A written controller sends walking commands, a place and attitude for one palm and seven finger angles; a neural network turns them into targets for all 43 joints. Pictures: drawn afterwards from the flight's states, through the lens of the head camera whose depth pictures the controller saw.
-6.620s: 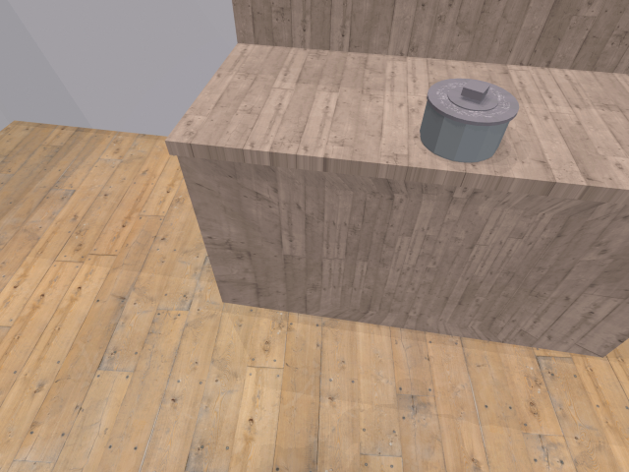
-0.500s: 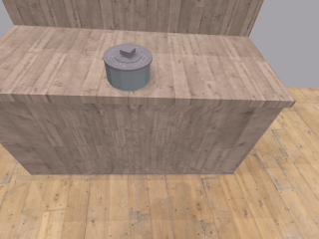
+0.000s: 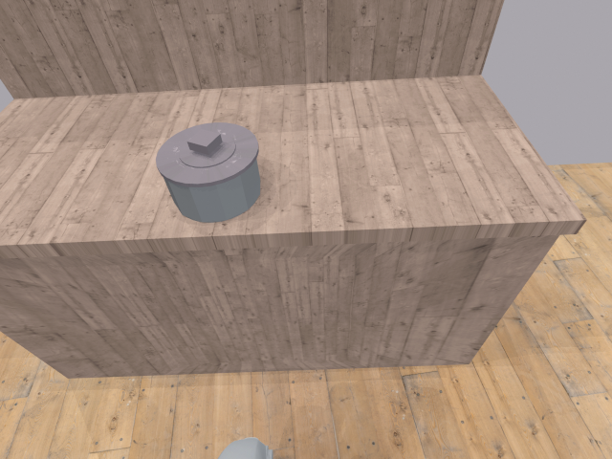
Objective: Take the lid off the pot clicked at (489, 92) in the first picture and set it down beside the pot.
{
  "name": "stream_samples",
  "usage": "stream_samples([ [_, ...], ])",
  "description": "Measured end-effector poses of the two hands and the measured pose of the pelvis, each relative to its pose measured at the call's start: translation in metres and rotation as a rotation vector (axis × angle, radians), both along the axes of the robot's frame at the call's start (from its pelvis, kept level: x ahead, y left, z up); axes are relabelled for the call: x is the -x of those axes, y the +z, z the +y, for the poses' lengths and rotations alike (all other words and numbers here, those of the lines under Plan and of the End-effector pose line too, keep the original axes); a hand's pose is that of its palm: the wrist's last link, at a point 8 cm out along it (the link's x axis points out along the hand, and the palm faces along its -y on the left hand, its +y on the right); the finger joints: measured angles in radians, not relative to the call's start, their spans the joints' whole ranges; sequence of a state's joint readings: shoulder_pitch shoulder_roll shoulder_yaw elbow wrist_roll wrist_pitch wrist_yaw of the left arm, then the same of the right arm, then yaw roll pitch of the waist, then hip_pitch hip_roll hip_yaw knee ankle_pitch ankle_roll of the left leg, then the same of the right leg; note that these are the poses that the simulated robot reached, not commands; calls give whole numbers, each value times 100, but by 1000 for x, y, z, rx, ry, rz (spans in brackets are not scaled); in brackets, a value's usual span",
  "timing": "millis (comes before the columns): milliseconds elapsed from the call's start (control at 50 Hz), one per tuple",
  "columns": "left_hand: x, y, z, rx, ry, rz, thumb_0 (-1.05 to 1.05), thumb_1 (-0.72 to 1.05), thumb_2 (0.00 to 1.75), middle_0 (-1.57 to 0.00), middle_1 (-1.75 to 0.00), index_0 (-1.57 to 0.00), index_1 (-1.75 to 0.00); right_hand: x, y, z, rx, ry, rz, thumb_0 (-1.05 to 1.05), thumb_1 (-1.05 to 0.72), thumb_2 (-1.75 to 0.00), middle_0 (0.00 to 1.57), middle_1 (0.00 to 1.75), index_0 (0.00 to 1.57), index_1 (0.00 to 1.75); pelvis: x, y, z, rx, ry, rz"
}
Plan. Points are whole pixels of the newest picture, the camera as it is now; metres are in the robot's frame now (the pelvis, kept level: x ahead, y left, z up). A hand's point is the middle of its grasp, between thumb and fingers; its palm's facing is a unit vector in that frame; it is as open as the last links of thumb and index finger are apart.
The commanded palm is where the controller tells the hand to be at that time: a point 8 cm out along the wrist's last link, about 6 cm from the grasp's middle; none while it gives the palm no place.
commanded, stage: take the last steps up to it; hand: left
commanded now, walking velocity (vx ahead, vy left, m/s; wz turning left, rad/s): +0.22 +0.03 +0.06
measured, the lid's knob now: (205, 141) +0.63 +0.21 +0.08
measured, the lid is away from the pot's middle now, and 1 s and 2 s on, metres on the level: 0.00 0.00 0.00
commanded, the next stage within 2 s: come to a stop and stand still in 0.16 s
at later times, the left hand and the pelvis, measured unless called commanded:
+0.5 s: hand out of the picture +0.13 +0.23 -0.19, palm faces +0.08 -0.98 -0.18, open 7.4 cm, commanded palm none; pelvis +0.14 +0.05 -0.01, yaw -1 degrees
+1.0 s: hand (216, 447) +0.18 +0.16 -0.18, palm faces -0.01 -0.97 -0.25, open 7.3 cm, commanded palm none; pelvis +0.13 -0.02 -0.01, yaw -1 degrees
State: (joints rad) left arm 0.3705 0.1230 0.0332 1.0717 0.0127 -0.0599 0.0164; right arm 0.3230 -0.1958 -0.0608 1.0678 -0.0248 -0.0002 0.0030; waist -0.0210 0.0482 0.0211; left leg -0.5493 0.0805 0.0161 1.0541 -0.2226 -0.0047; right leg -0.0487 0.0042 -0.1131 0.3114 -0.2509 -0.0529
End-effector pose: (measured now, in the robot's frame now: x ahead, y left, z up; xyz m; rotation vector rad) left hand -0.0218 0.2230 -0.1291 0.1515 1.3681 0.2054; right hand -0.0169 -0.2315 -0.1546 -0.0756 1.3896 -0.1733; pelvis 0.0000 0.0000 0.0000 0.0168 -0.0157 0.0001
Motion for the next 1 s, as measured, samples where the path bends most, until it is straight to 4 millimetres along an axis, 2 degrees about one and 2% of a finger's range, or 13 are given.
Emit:
stream_samples([
  [120,15,-4,-11,45,77,127,1,91,90,-20,-30,-20,-30,-110,0,16,-11,86,-120,0,-91,-90,19,30,19,30,-41,-3,12,8,7,9],
  [240,9,-20,-3,92,142,241,1,90,90,-21,-30,-20,-30,-221,-1,56,-4,176,-254,0,-91,-90,19,30,19,30,-90,-18,36,19,10,12],
  [280,-2,-30,6,106,144,268,1,90,90,-21,-30,-20,-30,-246,-2,67,12,183,-300,0,-91,-90,19,30,19,30,-105,-26,45,23,10,9],
  [320,-23,-35,17,101,133,258,1,90,90,-21,-30,-20,-30,-257,3,76,19,182,-311,0,-91,-90,19,30,20,30,-115,-25,50,14,3,-2],
  [400,-81,-37,36,78,98,164,1,91,90,-20,-30,-20,-30,-255,12,85,36,159,-269,0,-91,-90,20,30,20,30,-129,-15,55,12,-6,-13],
  [500,-149,-34,51,56,31,45,1,91,90,-20,-30,-19,-30,-256,22,73,80,102,-252,-3,-94,-90,20,30,20,30,-136,-8,55,17,-15,-10],
  [560,-177,-31,57,35,6,-7,1,91,90,-20,-30,-19,-30,-248,23,61,95,87,-221,-3,-94,-90,20,30,20,30,-136,-7,50,22,-15,-6],
  [620,-196,-27,58,12,-17,-41,0,91,90,-20,-30,-19,-30,-235,20,48,98,70,-184,-2,-93,-90,20,30,20,30,-136,-7,42,24,-17,0],
  [720,-213,-19,47,-31,-62,-70,0,91,90,-20,-30,-19,-30,-203,5,26,70,28,-118,-1,-92,-90,20,30,20,30,-133,-11,24,13,-23,8],
  [800,-211,-14,28,-64,-94,-76,1,91,90,-20,-30,-19,-30,-174,-13,9,25,-18,-56,0,-91,-90,20,30,20,30,-132,-16,6,7,-28,3],
  [920,-202,-7,-4,-35,-110,-58,1,90,90,-20,-30,-20,-30,-137,-14,-1,-10,-47,28,0,-91,-90,19,30,20,30,-135,-9,-11,-4,-31,0],
  [1000,-198,-14,-11,-22,-82,-63,1,93,90,-21,-30,-20,-30,-119,-14,-3,-7,-40,68,0,-91,-90,19,30,20,30,-135,-11,-17,10,-16,-12],
])
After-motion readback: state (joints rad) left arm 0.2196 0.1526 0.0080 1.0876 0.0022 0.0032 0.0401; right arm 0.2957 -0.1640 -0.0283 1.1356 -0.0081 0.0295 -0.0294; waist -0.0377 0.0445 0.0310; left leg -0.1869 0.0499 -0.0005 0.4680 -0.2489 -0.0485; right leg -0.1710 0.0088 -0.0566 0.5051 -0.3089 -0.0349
